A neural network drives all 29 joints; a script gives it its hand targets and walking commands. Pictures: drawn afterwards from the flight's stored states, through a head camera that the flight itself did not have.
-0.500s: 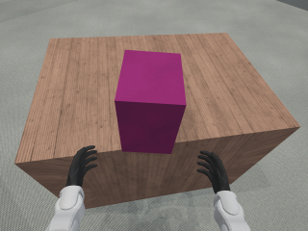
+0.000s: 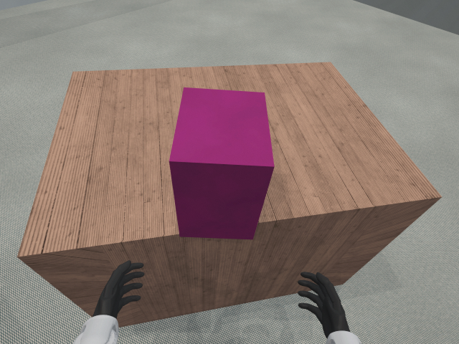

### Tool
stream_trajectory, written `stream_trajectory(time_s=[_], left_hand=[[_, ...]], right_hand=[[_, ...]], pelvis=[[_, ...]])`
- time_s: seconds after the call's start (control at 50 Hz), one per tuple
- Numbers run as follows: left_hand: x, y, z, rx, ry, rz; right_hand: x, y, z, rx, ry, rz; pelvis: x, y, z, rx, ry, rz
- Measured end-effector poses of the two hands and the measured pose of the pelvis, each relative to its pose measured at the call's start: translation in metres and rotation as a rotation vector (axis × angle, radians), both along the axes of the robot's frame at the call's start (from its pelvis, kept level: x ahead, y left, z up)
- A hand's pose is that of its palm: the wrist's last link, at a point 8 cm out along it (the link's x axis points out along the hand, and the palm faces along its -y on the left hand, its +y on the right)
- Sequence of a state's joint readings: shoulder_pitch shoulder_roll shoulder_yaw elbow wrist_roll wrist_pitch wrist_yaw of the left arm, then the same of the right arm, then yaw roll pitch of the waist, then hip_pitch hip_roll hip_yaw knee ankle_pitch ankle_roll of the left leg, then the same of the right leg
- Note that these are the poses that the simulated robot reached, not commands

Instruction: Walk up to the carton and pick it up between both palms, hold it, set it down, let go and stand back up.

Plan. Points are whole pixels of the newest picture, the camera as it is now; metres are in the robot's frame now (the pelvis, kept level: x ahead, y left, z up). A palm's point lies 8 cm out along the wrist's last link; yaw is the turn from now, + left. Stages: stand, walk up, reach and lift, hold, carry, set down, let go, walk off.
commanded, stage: set down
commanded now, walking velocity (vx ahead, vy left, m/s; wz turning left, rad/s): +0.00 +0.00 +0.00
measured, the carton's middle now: (220, 167) +0.44 +0.06 +0.03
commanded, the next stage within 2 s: let go in 0.40 s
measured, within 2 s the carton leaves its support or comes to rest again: neither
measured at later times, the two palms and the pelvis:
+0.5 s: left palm (101, 340) +0.12 +0.22 -0.08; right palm out of the picture +0.14 -0.20 -0.08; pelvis -0.01 -0.01 +0.00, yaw -1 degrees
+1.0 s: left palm (112, 324) +0.15 +0.21 -0.09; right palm out of the picture +0.14 -0.21 -0.10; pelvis -0.01 -0.01 +0.00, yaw +0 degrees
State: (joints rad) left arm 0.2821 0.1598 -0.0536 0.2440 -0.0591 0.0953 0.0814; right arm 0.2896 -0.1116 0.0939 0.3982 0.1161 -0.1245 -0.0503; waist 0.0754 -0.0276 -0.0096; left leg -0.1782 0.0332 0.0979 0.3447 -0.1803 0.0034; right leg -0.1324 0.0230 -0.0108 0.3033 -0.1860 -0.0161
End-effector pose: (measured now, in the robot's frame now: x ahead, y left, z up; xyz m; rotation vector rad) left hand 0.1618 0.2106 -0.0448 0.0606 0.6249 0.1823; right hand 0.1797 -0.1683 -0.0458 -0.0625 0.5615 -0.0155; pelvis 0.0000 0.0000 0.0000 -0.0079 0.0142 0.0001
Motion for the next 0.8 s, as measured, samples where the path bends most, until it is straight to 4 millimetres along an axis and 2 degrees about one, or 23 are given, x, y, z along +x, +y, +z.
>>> stream_trajectory(time_s=[0.14,0.46,0.62,0.8], left_hand=[[-0.009,0.002,0.001,0.011,0.054,-0.014],[-0.039,0.007,-0.028,0.043,0.233,-0.022],[-0.036,0.005,-0.037,0.050,0.292,-0.037],[-0.025,0.002,-0.043,0.043,0.341,-0.051]], right_hand=[[-0.014,-0.005,-0.002,-0.006,0.035,-0.017],[-0.040,-0.025,-0.035,-0.044,0.184,-0.034],[-0.042,-0.036,-0.044,-0.057,0.236,-0.050],[-0.038,-0.039,-0.049,-0.059,0.269,-0.057]], pelvis=[[-0.001,-0.003,0.000,0.003,-0.019,-0.008],[-0.005,-0.010,-0.002,0.011,-0.010,-0.014],[-0.007,-0.012,-0.004,0.012,0.001,-0.014],[-0.008,-0.013,-0.004,0.012,0.003,-0.017]])
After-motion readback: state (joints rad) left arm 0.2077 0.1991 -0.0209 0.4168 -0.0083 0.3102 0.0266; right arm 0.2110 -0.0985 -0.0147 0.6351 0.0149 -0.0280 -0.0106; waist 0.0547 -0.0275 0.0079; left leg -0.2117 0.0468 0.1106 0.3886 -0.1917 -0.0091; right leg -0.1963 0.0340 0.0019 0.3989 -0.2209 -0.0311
